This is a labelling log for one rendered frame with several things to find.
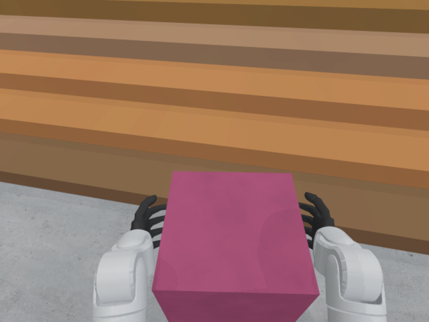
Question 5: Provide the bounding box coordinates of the robot left forearm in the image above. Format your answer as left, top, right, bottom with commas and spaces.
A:
92, 229, 156, 322

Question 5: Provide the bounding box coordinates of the carton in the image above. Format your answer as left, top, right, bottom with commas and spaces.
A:
151, 171, 320, 322

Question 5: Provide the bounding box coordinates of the robot left hand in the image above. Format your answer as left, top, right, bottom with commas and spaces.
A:
130, 195, 167, 249

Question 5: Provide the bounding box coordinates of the robot right forearm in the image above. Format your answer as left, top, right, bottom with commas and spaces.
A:
313, 227, 387, 322

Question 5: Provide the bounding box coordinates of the robot right hand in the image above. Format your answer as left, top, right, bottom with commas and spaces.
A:
298, 192, 334, 250

